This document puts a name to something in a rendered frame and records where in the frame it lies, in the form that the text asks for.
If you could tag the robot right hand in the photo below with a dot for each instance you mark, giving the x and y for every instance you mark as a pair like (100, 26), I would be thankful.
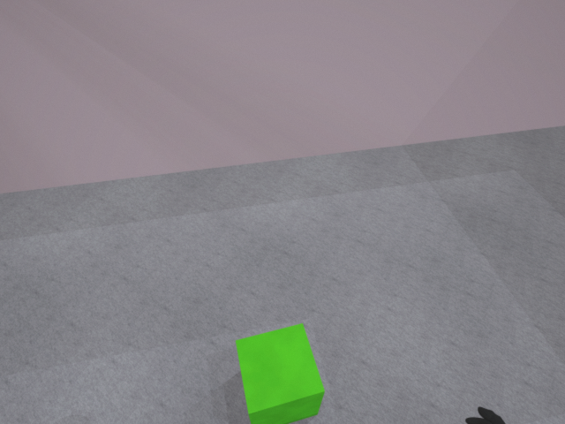
(489, 417)

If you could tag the carton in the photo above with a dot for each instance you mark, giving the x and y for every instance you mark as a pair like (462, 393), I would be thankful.
(281, 380)

